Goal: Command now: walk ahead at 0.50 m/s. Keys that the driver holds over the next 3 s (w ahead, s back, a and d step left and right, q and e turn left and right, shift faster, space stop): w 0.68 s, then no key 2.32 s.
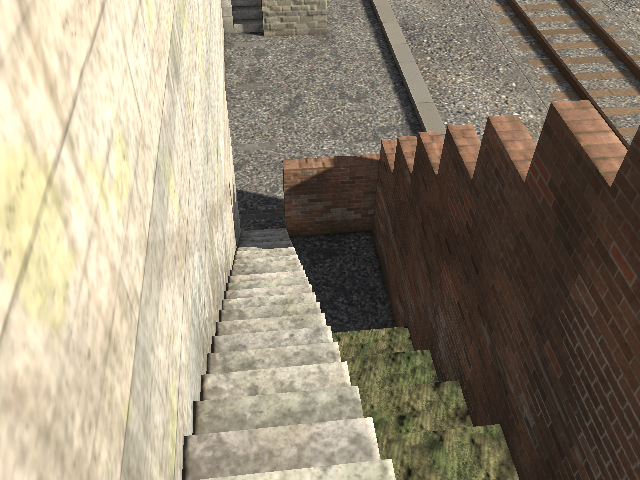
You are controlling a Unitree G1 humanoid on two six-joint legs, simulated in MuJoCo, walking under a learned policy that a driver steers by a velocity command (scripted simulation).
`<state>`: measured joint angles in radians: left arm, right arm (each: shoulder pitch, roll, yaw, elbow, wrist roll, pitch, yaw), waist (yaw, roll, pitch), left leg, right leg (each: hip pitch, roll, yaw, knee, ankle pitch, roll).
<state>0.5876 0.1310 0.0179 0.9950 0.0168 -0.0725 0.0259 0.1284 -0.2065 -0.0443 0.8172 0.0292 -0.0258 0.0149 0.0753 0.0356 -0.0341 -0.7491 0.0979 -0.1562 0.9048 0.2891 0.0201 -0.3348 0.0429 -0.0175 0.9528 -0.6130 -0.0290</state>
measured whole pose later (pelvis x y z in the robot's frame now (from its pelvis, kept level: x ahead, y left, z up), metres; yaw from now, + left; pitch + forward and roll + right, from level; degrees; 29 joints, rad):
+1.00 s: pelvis +0.42 +0.09 -0.34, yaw +0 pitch +0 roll -1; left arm 0.46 0.10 -0.03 1.00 0.05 0.00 -0.01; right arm 0.25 -0.18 -0.03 0.91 0.03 0.00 -0.03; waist 0.00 0.01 0.00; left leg -0.75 0.00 -0.17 1.29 -0.18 -0.03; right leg -0.31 -0.01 0.01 0.63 -0.32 0.01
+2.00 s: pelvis +0.44 +0.07 -0.32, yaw -1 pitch -3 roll -2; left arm 0.25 0.14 -0.01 0.91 -0.01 0.07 0.05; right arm 0.45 -0.20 -0.04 1.15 0.02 0.01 -0.03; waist -0.02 0.04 0.03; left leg -0.17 0.10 -0.09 0.36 -0.15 -0.09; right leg -0.03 0.04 0.02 0.24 -0.16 0.00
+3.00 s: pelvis +0.46 +0.08 -0.32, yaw -1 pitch -1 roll -1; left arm 0.39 0.16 -0.01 0.93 -0.02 0.05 0.03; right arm 0.41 -0.21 -0.04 1.11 0.04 0.03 -0.04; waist 0.01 0.00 0.03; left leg -0.11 0.06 -0.07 0.25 -0.12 -0.06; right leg -0.01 -0.01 0.04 0.19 -0.16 0.02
